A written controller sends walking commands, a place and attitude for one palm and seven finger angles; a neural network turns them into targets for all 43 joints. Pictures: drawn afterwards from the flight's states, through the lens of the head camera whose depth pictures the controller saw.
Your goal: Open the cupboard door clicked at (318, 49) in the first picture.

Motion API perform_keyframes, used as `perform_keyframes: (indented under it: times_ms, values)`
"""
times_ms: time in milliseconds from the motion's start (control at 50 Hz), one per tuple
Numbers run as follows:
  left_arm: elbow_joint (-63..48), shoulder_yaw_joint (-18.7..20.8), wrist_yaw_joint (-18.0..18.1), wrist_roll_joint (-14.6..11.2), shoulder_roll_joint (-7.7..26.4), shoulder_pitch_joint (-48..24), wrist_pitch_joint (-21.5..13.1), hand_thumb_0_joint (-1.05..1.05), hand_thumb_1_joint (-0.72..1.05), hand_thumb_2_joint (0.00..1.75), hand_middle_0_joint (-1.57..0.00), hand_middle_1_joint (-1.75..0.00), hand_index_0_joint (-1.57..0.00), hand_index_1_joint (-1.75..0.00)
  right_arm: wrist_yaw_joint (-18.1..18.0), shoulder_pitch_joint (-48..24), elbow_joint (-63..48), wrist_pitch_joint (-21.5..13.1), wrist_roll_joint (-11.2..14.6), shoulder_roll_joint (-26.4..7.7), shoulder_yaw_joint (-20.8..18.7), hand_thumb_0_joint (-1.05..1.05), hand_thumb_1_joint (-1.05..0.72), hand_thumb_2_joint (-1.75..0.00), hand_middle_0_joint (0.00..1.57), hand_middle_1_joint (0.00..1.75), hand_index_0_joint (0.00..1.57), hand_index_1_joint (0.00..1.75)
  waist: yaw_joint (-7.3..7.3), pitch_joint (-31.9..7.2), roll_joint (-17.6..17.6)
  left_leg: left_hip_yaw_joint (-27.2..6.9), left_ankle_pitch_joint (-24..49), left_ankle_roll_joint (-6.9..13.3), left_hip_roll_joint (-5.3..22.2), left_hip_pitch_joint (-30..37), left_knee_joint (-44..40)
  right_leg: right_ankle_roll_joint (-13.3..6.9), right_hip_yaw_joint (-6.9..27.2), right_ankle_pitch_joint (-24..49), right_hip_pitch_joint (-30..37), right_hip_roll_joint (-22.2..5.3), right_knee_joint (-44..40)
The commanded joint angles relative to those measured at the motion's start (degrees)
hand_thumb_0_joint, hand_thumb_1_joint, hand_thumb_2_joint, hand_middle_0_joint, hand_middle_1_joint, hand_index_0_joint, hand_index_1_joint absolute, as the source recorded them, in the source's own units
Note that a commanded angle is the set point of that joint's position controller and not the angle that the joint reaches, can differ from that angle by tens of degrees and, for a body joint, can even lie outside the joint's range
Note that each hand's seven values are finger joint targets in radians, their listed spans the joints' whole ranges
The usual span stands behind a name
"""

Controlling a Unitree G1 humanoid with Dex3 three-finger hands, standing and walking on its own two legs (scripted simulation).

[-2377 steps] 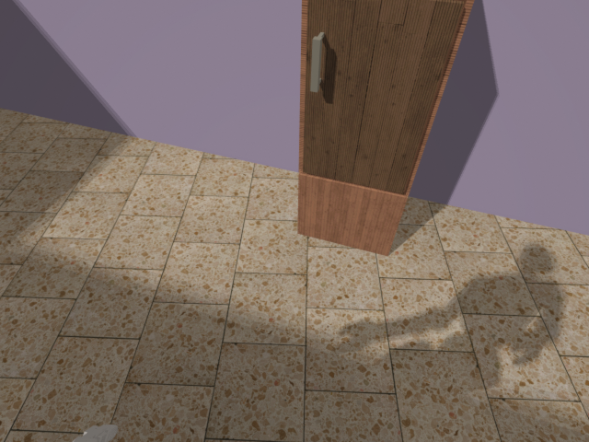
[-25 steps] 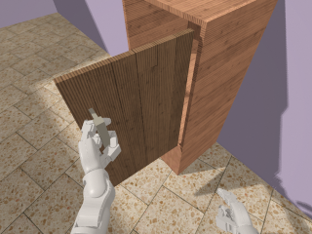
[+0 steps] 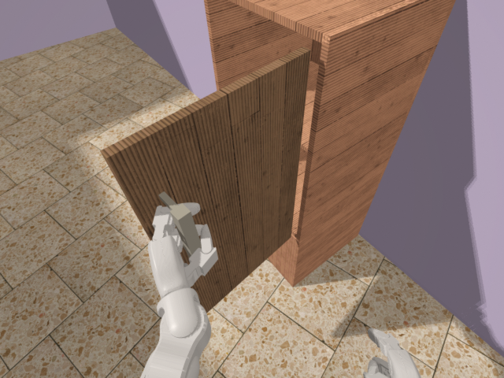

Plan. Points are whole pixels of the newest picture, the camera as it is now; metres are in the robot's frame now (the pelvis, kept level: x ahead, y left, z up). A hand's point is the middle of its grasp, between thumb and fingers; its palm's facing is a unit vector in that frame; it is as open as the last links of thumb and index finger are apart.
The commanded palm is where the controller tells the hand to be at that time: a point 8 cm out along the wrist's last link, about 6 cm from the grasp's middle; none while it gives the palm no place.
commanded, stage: open thumb and fingers to let go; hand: left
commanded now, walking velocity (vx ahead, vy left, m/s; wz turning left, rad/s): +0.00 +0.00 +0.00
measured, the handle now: (182, 230) +0.33 +0.13 +0.07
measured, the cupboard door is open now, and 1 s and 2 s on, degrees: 96 95 96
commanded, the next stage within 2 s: slide the hand sideways off the handle in 0.66 s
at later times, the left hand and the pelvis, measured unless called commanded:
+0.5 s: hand (202, 244) +0.30 +0.09 +0.08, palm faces +0.39 -0.92 -0.01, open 14.2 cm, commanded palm +0.26 +0.13 +0.07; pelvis -0.03 +0.02 +0.00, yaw +0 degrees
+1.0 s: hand (193, 260) +0.27 +0.10 +0.07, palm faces -0.10 -0.99 -0.05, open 16.2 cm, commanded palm +0.25 +0.14 +0.07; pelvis -0.04 +0.04 -0.01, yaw +1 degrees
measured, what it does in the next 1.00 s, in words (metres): shifts its weight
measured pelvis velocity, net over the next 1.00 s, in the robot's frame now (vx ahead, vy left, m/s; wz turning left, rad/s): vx -0.04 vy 0.04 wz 0.01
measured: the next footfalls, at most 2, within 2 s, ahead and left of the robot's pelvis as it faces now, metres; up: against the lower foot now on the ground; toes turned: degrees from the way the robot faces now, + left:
none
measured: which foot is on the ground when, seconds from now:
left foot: down 0.00-1.00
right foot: down 0.00-1.00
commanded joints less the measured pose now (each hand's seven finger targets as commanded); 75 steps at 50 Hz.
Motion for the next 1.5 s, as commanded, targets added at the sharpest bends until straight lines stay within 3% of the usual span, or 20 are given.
perform_keyframes:
  times_ms: [0, 100, 140, 220, 260, 380, 460, 540, 620, 740, 760, 780, 800, 840, 900, 960, 980, 1080, 1240, 1480]
  values:
    - [-11.32, 1.08, -0.82, 0.98, -0.38, -12.65, -4.39, 0.00, 0.27, 0.63, -0.35, -1.28, -0.35, -1.28, -0.99, -6.23, -8.98, -3.29, 0.34, -3.66, -1.24, 0.00, -0.90, -0.90, 0.20, 0.30, 0.20, 0.30, 0.15, -12.72, -9.07, -0.41, 13.18, 1.87, -2.01, -3.48, -2.97, 3.84, 10.27, 19.97, 15.36, -3.75, -9.40]
    - [-9.10, 1.14, -1.87, 0.47, -0.45, -16.71, -4.94, 0.00, -0.08, 0.48, -0.33, -1.24, -0.33, -1.24, -1.08, -6.90, -8.75, -3.65, 0.43, -3.77, -0.98, 0.00, -0.90, -0.90, 0.20, 0.30, 0.20, 0.30, -0.18, -11.22, -8.01, -0.30, 10.80, 2.01, -2.14, -3.49, -3.14, 3.64, 10.33, 13.13, 13.13, -3.77, -10.63]
    - [-6.70, 2.29, -2.06, 0.04, 0.24, -17.05, -5.00, 0.00, -0.22, 0.42, -0.32, -1.23, -0.32, -1.23, -1.32, -7.23, -8.51, -3.69, 0.45, -3.84, -0.96, 0.00, -0.90, -0.90, 0.20, 0.30, 0.20, 0.30, 0.08, -10.32, -10.15, -0.51, 9.80, 2.05, -2.14, -4.06, -3.03, 3.86, 11.27, 10.69, 12.83, -4.01, -11.99]
    - [-6.02, 1.89, -1.94, -0.07, -0.74, -20.56, -5.29, 0.00, -0.50, 0.30, -0.30, -1.20, -0.30, -1.20, -1.35, -7.65, -8.36, -3.72, 0.61, -3.58, -0.92, 0.00, -0.90, -0.90, 0.20, 0.30, 0.20, 0.30, 0.05, -11.27, -6.88, -0.30, 9.66, 2.07, -2.19, -2.98, -3.62, 3.16, 10.14, 8.18, 11.95, -3.50, -11.40]
    - [-3.60, 1.79, -1.53, -0.41, -1.32, -21.50, -4.93, 0.00, -0.50, 0.30, -0.30, -1.20, -0.30, -1.20, -1.21, -7.69, -8.34, -3.79, 0.57, -3.84, -0.76, 0.00, -0.90, -0.90, 0.20, 0.30, 0.20, 0.30, -0.27, -9.95, -8.35, -0.51, 8.96, 2.15, -2.10, -3.31, -3.99, 3.07, 8.99, 6.51, 10.63, -3.06, -11.29]
    - [-1.84, 0.78, 0.34, 1.22, -2.43, -25.88, -4.89, 0.00, -0.50, 0.30, -0.25, -0.90, -0.25, -0.90, -0.92, -7.79, -8.04, -3.73, 0.38, -3.96, -0.99, 0.00, -0.90, -0.90, 0.20, 0.30, 0.20, 0.30, -0.03, -11.43, -5.00, -0.50, 9.11, 2.04, -1.89, -2.47, -4.55, 2.21, 6.99, 5.50, 8.77, -2.11, -9.30]
    - [0.42, 0.44, 1.23, 1.51, -3.09, -27.83, -4.53, 0.00, -0.50, 0.30, -0.22, -0.70, -0.22, -0.70, -0.63, -7.66, -7.87, -3.77, 0.43, -4.31, -1.03, 0.00, -0.90, -0.90, 0.20, 0.30, 0.20, 0.30, -0.25, -10.44, -7.63, -1.06, 8.30, 1.91, -1.56, -3.25, -5.11, 2.12, 5.63, 4.07, 7.53, -1.57, -8.59]
    - [1.06, 0.22, 2.35, 2.30, -3.40, -29.48, -4.22, 0.00, -0.50, 0.30, -0.18, -0.50, -0.18, -0.50, -0.57, -7.55, -7.68, -3.79, 0.16, -4.44, -1.13, 0.00, -0.90, -0.90, 0.20, 0.30, 0.20, 0.30, 0.21, -12.09, -5.94, -1.03, 8.98, 1.76, -1.49, -3.28, -4.97, 1.77, 5.28, 4.54, 7.28, -1.18, -7.53]
    - [2.27, -1.14, 2.87, 2.06, -5.29, -32.22, -3.68, 0.00, -0.50, 0.30, -0.15, -0.30, -0.15, -0.30, -0.44, -7.83, -7.10, -3.75, 0.41, -4.35, -1.00, 0.00, -0.90, -0.90, 0.20, 0.30, 0.20, 0.30, -0.94, -10.50, -7.12, -1.31, 7.98, 1.74, -1.26, -3.36, -4.92, 1.88, 4.82, 3.13, 5.51, -1.05, -7.53]
    - [4.85, -1.62, 4.01, 2.80, -5.58, -36.92, -3.32, 0.00, -0.50, 0.30, -0.15, -0.30, -0.15, -0.30, -0.62, -8.05, -5.95, -4.11, 0.42, -4.51, -0.92, 0.00, -0.90, -0.90, 0.20, 0.30, 0.20, 0.30, -1.29, -10.50, -7.43, -1.97, 4.84, 1.55, -1.44, -4.42, -5.08, 1.83, 4.57, -0.07, 3.72, -0.97, -6.98]
    - [4.87, -12.84, -7.16, 7.68, -2.65, -35.60, -5.48, 0.00, -0.50, 0.30, -0.15, -0.30, -0.15, -0.30, -0.73, -3.50, -4.10, -4.09, 0.22, -5.87, -0.80, 0.00, -0.90, -0.90, 0.20, 0.30, 0.20, 0.30, -5.51, -8.38, -9.47, -1.57, 6.29, 2.57, -1.05, -1.99, -3.91, 1.78, 5.46, 4.74, 1.36, -1.04, -6.31]
    - [1.94, -9.09, -13.11, 5.65, 0.68, -37.73, -7.87, 0.00, -0.50, 0.30, -0.15, -0.30, -0.15, -0.30, -1.13, -3.08, -6.23, -4.74, 0.71, -5.77, -0.94, 0.00, -0.90, -0.90, 0.20, 0.30, 0.20, 0.30, -3.74, -11.93, -7.45, -1.56, 7.67, 2.83, -1.51, -2.27, -3.57, 1.51, 5.39, 6.84, 2.93, -1.26, -5.56]
    - [0.32, -8.47, -17.53, 4.58, 2.93, -38.95, -9.37, 0.00, -0.50, 0.30, -0.15, -0.30, -0.15, -0.30, -1.67, -3.23, -6.72, -5.18, 1.01, -6.01, -0.83, 0.00, -0.90, -0.90, 0.20, 0.30, 0.20, 0.30, -3.35, -13.95, -5.74, -1.50, 7.71, 2.84, -1.60, -1.59, -3.40, 1.49, 5.91, 7.34, 4.20, -1.42, -5.07]
    - [-0.18, -10.36, -25.85, 1.21, 2.37, -39.40, -10.64, 0.00, -0.50, 0.30, -0.15, -0.30, -0.15, -0.30, -2.14, -2.39, -7.73, -6.64, 2.18, -6.37, -0.45, 0.00, -0.90, -0.90, 0.20, 0.30, 0.20, 0.30, -3.91, -13.38, -2.39, -1.91, 7.09, 2.73, -1.67, 0.01, -3.89, 1.36, 5.80, 7.15, 3.74, -1.29, -5.04]
    - [1.99, -7.56, -34.23, -8.11, 2.02, -38.44, -8.55, 0.00, -0.50, 0.30, -0.15, -0.30, -0.15, -0.30, -2.86, -3.05, -9.19, -9.09, 4.50, -6.55, 0.54, 0.00, -0.90, -0.90, 0.20, 0.30, 0.20, 0.30, -3.70, -10.70, -3.93, -3.11, 3.81, 2.42, -1.76, -0.23, -5.71, 1.68, 5.00, 4.03, 4.11, -0.58, -6.67]
    - [2.45, -3.47, -33.29, -12.12, 1.61, -33.94, -7.33, 0.00, -0.50, 0.30, -0.15, -0.30, -0.15, -0.30, -2.25, -3.32, -9.61, -11.44, 5.11, -6.69, 0.62, 0.00, -0.90, -0.90, 0.20, 0.30, 0.20, 0.30, -1.76, -9.28, -6.46, -4.10, 2.48, 1.70, -1.60, -1.07, -7.49, 1.95, 3.59, 1.73, 4.01, -0.28, -6.50]
    - [1.64, -2.36, -32.35, -12.02, 2.12, -31.03, -7.40, 0.00, -0.50, 0.30, -0.15, -0.30, -0.15, -0.30, -1.69, -3.25, -9.99, -11.99, 4.91, -6.71, 0.51, 0.00, -0.90, -0.90, 0.20, 0.30, 0.20, 0.30, -0.38, -9.78, -5.56, -3.82, 3.25, 1.51, -1.59, -1.10, -7.71, 1.92, 3.58, 2.12, 4.56, -0.36, -6.26]
    - [-3.28, 0.42, -28.36, -8.04, 5.95, -21.54, -8.57, 0.00, -0.50, 0.30, -0.15, -0.30, -0.15, -0.30, 0.49, -2.51, -11.32, -12.46, 4.07, -6.75, 0.04, 0.00, -0.90, -0.90, 0.20, 0.30, 0.20, 0.30, 1.48, -10.21, -5.92, -2.48, 6.60, 1.37, -1.19, -1.80, -7.54, 1.77, 4.09, 4.30, 6.28, -0.47, -5.53]
    - [-11.99, 5.39, -27.57, -7.04, 11.90, -11.38, -7.92, 0.00, -0.50, 0.30, -0.15, -0.30, -0.15, -0.30, 0.29, -3.55, -13.19, -10.91, 3.71, -6.40, 0.22, 0.00, -0.90, -0.90, 0.20, 0.30, 0.20, 0.30, 2.29, -8.63, -4.66, -0.69, 7.64, 1.76, -1.28, -3.49, -6.99, 1.82, 5.53, 6.15, 9.04, -0.56, -6.36]
    - [-22.45, 9.87, -32.26, -10.50, 15.03, 7.59, -9.20, 0.00, -0.50, 0.30, -0.15, -0.30, -0.15, -0.30, -0.55, -1.98, -14.22, -12.07, 3.84, -6.35, -0.30, 0.00, -0.90, -0.90, 0.20, 0.30, 0.20, 0.30, 1.31, -8.60, -5.65, -0.04, 12.60, 2.04, -1.71, -5.17, -3.28, 2.76, 6.74, 15.63, 10.80, -0.56, -5.06]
